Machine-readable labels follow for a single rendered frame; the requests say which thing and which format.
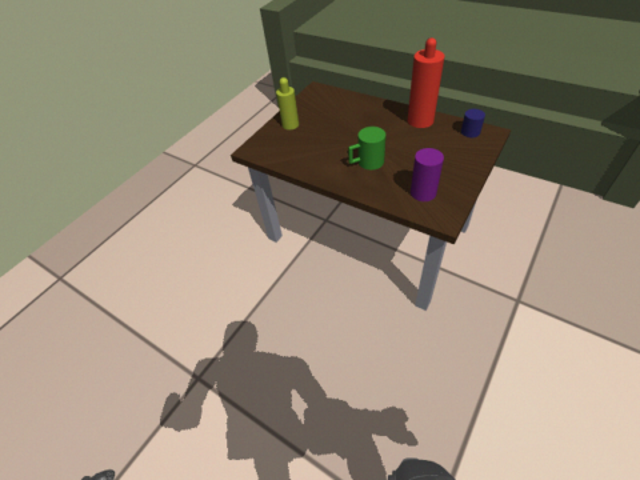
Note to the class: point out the sofa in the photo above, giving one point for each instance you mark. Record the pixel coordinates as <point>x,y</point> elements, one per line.
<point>562,75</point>

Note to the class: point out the coffee table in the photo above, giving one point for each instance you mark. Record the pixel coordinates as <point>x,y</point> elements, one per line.
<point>315,156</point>

